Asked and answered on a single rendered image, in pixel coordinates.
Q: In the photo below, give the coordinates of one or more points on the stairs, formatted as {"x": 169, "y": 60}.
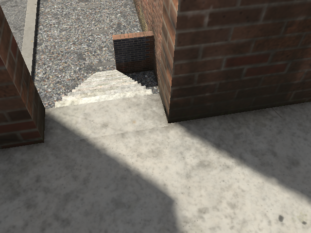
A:
{"x": 103, "y": 86}

